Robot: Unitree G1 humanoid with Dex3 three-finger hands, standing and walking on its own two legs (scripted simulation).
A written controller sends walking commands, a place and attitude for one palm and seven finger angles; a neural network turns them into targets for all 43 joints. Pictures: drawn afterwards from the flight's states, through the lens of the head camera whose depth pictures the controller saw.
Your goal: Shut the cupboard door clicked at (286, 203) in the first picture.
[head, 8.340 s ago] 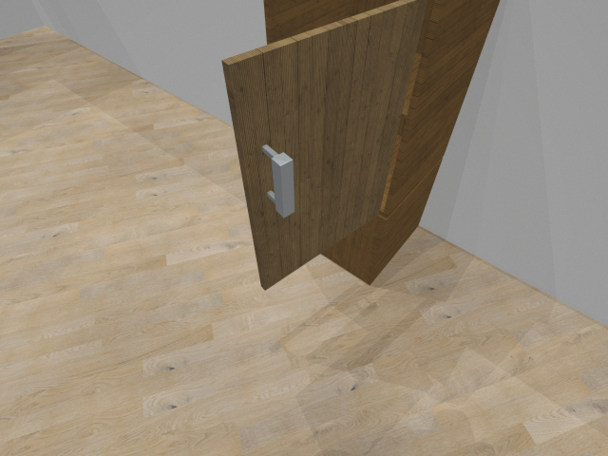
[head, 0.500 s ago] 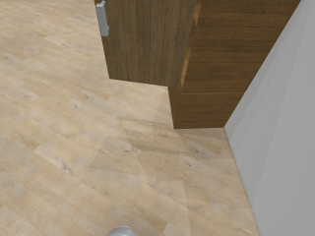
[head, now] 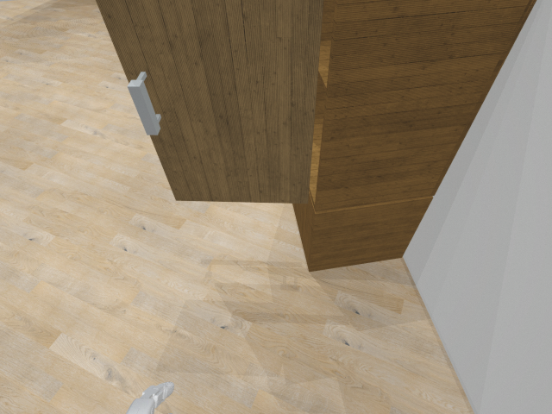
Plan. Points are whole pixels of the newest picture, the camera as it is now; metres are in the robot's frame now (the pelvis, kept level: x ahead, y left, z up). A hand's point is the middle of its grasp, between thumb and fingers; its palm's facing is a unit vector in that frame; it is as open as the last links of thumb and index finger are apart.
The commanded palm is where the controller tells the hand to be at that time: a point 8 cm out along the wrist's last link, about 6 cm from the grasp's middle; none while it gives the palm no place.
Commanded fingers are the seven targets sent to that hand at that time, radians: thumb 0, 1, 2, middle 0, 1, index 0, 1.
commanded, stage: take the last steps up to it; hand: left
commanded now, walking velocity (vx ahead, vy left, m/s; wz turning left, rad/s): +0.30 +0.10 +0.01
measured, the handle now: (148, 103) +0.73 +0.31 +0.04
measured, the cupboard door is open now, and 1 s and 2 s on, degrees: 78 78 78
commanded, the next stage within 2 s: come to a stop and stand still in 0.40 s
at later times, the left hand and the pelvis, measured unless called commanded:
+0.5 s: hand (132, 370) +0.22 +0.27 -0.16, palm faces +0.03 -0.98 -0.17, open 7.4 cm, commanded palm none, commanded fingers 0.00 0.90 0.90 -0.20 -0.30 -0.20 -0.30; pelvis +0.19 +0.09 +0.01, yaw -2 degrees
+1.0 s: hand (144, 307) +0.34 +0.28 -0.17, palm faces +0.01 -0.98 -0.18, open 7.3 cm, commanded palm none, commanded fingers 0.00 0.90 0.90 -0.20 -0.30 -0.20 -0.30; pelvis +0.25 +0.11 +0.01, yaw -2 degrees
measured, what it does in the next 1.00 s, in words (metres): walks ahead: left foot, then right foot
